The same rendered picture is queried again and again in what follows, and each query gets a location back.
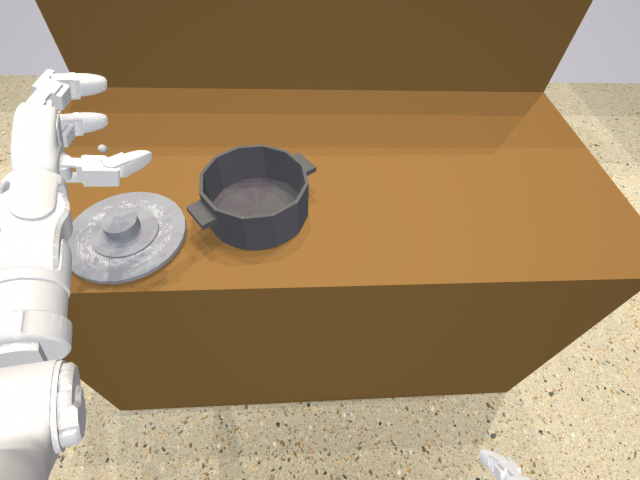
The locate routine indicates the pot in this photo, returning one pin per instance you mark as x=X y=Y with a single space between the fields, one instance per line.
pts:
x=254 y=197

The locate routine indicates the robot right hand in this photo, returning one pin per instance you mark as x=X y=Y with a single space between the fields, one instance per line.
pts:
x=503 y=468

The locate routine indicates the robot left hand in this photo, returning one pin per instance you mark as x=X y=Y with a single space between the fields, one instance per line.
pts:
x=40 y=132

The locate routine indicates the robot left upper arm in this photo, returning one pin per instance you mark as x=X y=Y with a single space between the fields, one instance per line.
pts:
x=42 y=411

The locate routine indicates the robot left forearm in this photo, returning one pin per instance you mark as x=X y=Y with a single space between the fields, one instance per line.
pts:
x=35 y=267

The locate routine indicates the table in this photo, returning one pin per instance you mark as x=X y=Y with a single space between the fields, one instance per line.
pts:
x=459 y=233

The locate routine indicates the lid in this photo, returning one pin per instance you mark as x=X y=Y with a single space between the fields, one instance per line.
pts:
x=98 y=259

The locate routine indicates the knob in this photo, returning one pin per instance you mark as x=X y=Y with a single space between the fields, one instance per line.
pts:
x=120 y=224

